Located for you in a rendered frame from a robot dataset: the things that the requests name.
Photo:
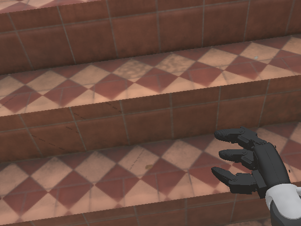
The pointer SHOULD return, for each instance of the right robot forearm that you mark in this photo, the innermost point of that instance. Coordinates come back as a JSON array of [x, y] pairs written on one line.
[[284, 204]]

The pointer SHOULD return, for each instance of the right robot hand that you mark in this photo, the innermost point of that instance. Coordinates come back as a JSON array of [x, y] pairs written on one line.
[[258, 155]]

